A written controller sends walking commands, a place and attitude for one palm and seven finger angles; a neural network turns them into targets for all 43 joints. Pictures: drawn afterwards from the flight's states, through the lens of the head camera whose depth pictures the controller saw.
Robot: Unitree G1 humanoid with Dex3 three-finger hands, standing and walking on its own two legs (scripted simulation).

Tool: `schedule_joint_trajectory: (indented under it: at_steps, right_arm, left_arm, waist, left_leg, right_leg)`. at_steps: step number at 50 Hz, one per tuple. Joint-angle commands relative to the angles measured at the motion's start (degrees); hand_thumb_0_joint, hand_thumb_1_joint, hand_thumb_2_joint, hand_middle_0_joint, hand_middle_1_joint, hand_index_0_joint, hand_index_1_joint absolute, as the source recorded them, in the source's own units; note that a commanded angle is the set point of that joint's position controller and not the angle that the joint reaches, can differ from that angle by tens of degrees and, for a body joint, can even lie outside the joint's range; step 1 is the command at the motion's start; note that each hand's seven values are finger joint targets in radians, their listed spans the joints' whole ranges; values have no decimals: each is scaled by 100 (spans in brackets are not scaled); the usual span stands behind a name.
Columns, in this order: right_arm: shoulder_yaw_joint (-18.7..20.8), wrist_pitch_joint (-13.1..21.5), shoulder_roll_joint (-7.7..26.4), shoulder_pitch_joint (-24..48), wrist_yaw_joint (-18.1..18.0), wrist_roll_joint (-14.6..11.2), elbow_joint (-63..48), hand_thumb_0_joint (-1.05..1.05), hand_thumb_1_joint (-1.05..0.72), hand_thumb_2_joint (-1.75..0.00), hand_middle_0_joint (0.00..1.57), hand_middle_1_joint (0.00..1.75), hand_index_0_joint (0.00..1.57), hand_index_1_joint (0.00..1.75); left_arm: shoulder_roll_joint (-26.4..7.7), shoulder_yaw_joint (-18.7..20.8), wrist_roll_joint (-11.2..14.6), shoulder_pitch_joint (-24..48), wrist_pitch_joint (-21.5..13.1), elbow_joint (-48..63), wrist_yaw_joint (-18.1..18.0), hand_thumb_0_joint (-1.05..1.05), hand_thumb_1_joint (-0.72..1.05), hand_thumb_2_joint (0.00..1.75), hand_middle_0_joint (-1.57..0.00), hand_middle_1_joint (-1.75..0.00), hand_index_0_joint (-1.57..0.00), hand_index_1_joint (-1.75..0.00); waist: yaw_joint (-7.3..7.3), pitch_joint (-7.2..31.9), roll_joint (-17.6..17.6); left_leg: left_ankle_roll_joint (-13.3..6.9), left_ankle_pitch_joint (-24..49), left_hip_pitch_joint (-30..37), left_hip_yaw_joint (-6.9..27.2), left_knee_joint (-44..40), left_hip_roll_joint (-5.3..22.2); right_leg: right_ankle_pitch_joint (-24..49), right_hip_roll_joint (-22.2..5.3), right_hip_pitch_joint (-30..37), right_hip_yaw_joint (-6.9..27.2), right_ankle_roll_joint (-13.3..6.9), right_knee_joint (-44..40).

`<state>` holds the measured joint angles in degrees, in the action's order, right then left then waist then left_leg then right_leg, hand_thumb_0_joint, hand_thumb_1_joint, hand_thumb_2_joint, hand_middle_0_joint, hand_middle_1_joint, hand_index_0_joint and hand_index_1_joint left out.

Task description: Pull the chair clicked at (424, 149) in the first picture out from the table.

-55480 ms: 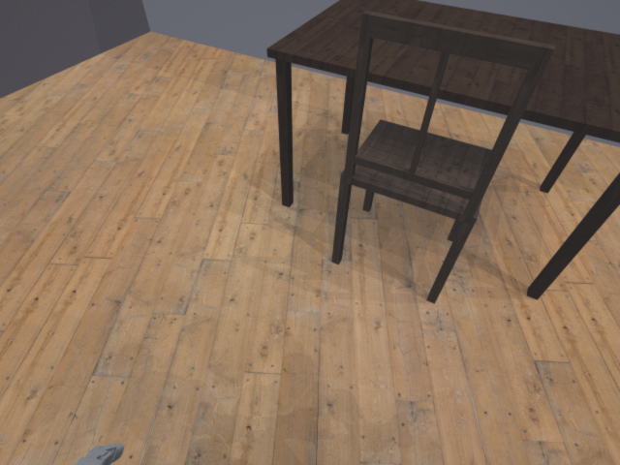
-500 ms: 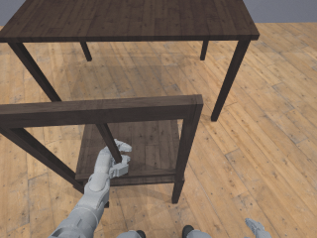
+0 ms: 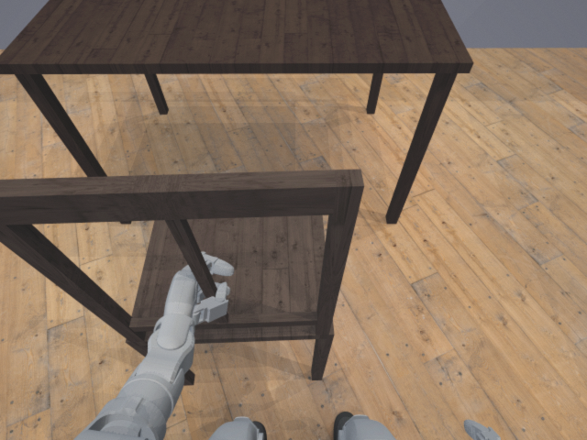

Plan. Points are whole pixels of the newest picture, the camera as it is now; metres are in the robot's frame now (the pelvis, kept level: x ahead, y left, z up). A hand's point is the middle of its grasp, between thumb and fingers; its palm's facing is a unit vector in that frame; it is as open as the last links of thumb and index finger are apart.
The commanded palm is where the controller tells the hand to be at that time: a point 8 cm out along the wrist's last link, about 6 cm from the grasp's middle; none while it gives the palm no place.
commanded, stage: step backward, pulling the chair out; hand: left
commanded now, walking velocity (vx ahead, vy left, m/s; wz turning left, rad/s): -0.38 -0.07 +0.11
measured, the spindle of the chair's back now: (204, 279) +0.35 +0.14 -0.03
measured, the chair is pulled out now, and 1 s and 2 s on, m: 0.41 0.47 0.71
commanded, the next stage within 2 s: stop walking, hand still on the chair in 1.58 s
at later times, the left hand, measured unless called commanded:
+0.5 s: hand (220, 307) +0.31 +0.12 -0.06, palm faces +0.01 -0.98 -0.19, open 5.1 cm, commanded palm +0.30 +0.18 -0.06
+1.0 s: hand (219, 335) +0.27 +0.12 -0.06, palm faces +0.02 -0.98 -0.17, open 5.0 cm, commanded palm +0.25 +0.16 -0.06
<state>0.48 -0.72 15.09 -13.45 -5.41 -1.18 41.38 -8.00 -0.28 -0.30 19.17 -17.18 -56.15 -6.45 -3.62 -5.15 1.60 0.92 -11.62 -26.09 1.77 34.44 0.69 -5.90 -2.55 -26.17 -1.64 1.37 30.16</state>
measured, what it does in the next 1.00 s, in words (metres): steps on the spot: left foot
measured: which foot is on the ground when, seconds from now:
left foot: down 0.00-0.30, up 0.32-0.48, down 0.50-1.00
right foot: down 0.00-1.00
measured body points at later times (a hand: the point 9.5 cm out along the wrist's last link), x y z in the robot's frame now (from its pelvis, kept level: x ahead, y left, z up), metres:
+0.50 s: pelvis -0.01 -0.01 +0.00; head +0.06 -0.01 +0.44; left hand +0.31 +0.17 -0.05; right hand +0.11 -0.27 -0.13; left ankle -0.05 +0.13 -0.72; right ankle +0.11 -0.14 -0.72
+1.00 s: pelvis -0.07 -0.02 +0.00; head +0.02 -0.01 +0.44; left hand +0.26 +0.17 -0.05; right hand +0.08 -0.28 -0.12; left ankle -0.08 +0.12 -0.73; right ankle +0.09 -0.14 -0.72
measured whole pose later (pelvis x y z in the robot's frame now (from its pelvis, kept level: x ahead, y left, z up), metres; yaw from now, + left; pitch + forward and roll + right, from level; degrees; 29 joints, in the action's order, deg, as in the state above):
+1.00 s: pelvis -0.07 -0.02 +0.00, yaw +7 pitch +2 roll +2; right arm 0.2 -4.0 15.9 -8.9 -6.7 -1.2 40.0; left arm -7.5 -2.3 0.7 23.4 -9.0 -48.9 -5.5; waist -3.8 -9.4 -1.5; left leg 1.2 -16.7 -17.6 -0.4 33.8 -0.5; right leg -2.6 -6.3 -28.1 -3.6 1.2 28.9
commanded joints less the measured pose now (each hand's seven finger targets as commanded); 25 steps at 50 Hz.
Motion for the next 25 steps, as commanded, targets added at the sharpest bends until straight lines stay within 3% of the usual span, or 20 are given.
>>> schedule_joint_trajectory:
  at_steps: [1, 3, 4, 6, 8, 10, 11, 12, 13, 14, 15, 16, 17, 19, 20, 21, 23, 24, 25]
  right_arm:
    - [165, 202, 681, 225, -123, -31, -810, 0, -90, -90, 20, 30, 20, 30]
    - [127, 200, 642, 297, -97, -57, -930, 0, -90, -90, 20, 30, 20, 30]
    - [126, 192, 616, 343, -115, -23, -928, 0, -90, -90, 20, 30, 20, 30]
    - [206, 148, 631, 154, -148, 20, -814, 0, -90, -90, 20, 30, 20, 30]
    - [239, 135, 578, 57, -105, 51, -753, 0, -90, -90, 20, 30, 20, 30]
    - [237, 147, 535, 155, -97, 68, -759, 0, -90, -90, 20, 30, 20, 30]
    - [251, 143, 580, 166, -110, 76, -752, 0, -90, -90, 20, 30, 20, 30]
    - [209, 160, 543, 247, -92, 53, -799, 0, -90, -90, 20, 30, 20, 30]
    - [203, 175, 525, 216, -89, 24, -801, 0, -90, -90, 20, 30, 20, 30]
    - [224, 174, 519, 138, -80, 13, -756, 0, -90, -90, 20, 30, 20, 30]
    - [249, 168, 494, -7, -54, -13, -612, 0, -90, -90, 20, 30, 20, 30]
    - [306, 139, 555, 19, -51, 6, -501, 0, -90, -90, 20, 30, 20, 30]
    - [245, 122, 475, 180, -40, 55, -502, 0, -90, -90, 20, 30, 20, 30]
    - [124, 185, 421, 257, -27, 54, -539, 0, -90, -90, 20, 30, 20, 30]
    - [86, 186, 475, 249, -43, 47, -525, 0, -90, -90, 20, 30, 20, 30]
    - [55, 166, 559, 236, -76, 49, -453, 0, -90, -90, 20, 30, 20, 30]
    - [29, 201, 563, 93, -145, 27, -387, 0, -90, -90, 20, 30, 20, 30]
    - [71, 197, 637, 46, -178, 25, -390, 0, -90, -90, 20, 30, 20, 30]
    - [149, 180, 783, 114, -196, 51, -495, 0, -90, -90, 20, 30, 20, 30]
  left_arm:
    - [-1027, 75, -50, 1425, -280, 1058, -128, 0, 90, 90, -50, -145, -50, -145]
    - [-837, -72, -8, 1476, -272, 1219, -105, 0, 90, 90, -50, -145, -50, -145]
    - [-811, -62, -19, 1523, -269, 1292, -108, 0, 90, 90, -50, -145, -50, -145]
    - [-915, 46, -13, 1503, -257, 1283, -102, 0, 90, 90, -50, -145, -50, -145]
    - [-841, -45, -66, 1551, -244, 1320, -35, 0, 90, 90, -50, -145, -50, -145]
    - [-897, -23, -106, 1587, -252, 1423, -8, 0, 90, 90, -50, -145, -50, -145]
    - [-974, 40, -94, 1482, -219, 1394, -5, 0, 90, 90, -50, -145, -50, -145]
    - [-926, -10, -90, 1478, -213, 1420, -2, 0, 90, 90, -50, -145, -50, -145]
    - [-947, -16, -75, 1464, -219, 1387, -23, 0, 90, 90, -50, -145, -50, -145]
    - [-1101, 83, -73, 1455, -220, 1381, -61, 0, 90, 90, -50, -145, -50, -145]
    - [-1177, 136, -78, 1466, -177, 1224, -108, 0, 90, 90, -50, -145, -50, -145]
    - [-1325, 262, -60, 1416, -90, 1101, -153, 0, 90, 90, -50, -145, -50, -145]
    - [-1143, 206, -79, 1435, 11, 1004, -155, 0, 90, 90, -50, -145, -50, -145]
    - [-1087, 273, -83, 1567, 76, 1087, -116, 0, 90, 90, -50, -145, -50, -145]
    - [-1083, 300, -74, 1634, 77, 1116, -109, 0, 90, 90, -50, -145, -50, -145]
    - [-1146, 301, -68, 1616, 118, 1078, -119, 0, 90, 90, -50, -145, -50, -145]
    - [-846, 88, -12, 1528, 127, 1052, -68, 0, 90, 90, -50, -145, -50, -145]
    - [-725, -46, 16, 1644, 136, 1214, -37, 0, 90, 90, -50, -145, -50, -145]
    - [-624, -111, 9, 1760, 126, 1383, -7, 0, 90, 90, -50, -145, -50, -145]
  waist:
    - [184, 1561, 42]
    - [215, 1500, 337]
    - [236, 1546, 509]
    - [190, 1861, 314]
    - [95, 2065, 474]
    - [120, 1983, 588]
    - [158, 1752, 552]
    - [196, 1490, 500]
    - [213, 1393, 173]
    - [208, 1454, -360]
    - [179, 1683, -1023]
    - [273, 1829, -1171]
    - [322, 1906, -1153]
    - [282, 2018, -1141]
    - [240, 1998, -1189]
    - [236, 1768, -987]
    - [159, 1728, -811]
    - [137, 1822, -557]
    - [213, 1834, 86]
  left_leg:
    - [-344, -967, 217, 826, -1313, 707]
    - [-514, -1747, -286, 1153, -1755, 1002]
    - [-597, -1566, -406, 1285, -1788, 1117]
    - [-634, -38, 138, 1243, -1368, 1150]
    - [-572, 866, 573, 952, -961, 1064]
    - [-457, 469, 226, 772, -886, 950]
    - [-421, -284, -146, 798, -988, 891]
    - [-374, -1203, -510, 702, -983, 782]
    - [-295, -1796, -594, 565, -667, 563]
    - [-146, -1812, -138, 321, 109, 220]
    - [25, -1447, 538, 18, 1137, -120]
    - [96, -1492, 759, 46, 2208, -231]
    - [74, -1681, 439, 226, 2717, -183]
    - [46, -1729, 154, 412, 2284, 16]
    - [44, -1668, 292, 374, 1781, 50]
    - [28, -1539, 459, 317, 1020, 65]
    - [-2, -748, 767, 76, -737, 78]
    - [-96, 15, 907, 266, -1403, 357]
    - [-333, 1087, 820, 961, -1378, 922]
  right_leg:
    - [-1680, -231, 865, 300, -171, -321]
    - [-1959, -63, 1144, 315, -191, 270]
    - [-1645, -24, 1307, 303, -210, 592]
    - [-770, 20, 1395, 326, -206, 573]
    - [-87, -51, 1452, 369, -175, 396]
    - [-168, -199, 1619, 485, -256, 266]
    - [-696, -217, 1647, 559, -322, 196]
    - [-1336, -326, 1512, 705, -385, 46]
    - [-1940, -531, 1256, 979, -475, -321]
    - [-2576, -912, 698, 1456, -615, -1072]
    - [-2998, -1490, 262, 1841, -841, -1758]
    - [-2896, -1864, 106, 2048, -1095, -2051]
    - [-2120, -1938, 473, 1882, -1178, -1905]
    - [-540, -1831, 1173, 1351, -1056, -1284]
    - [-34, -1643, 1261, 995, -918, -1067]
    - [263, -1459, 1256, 730, -787, -918]
    - [409, -1091, 1427, 462, -412, -536]
    - [475, -833, 1509, 323, -230, -99]
    - [519, -404, 1380, 141, -71, 357]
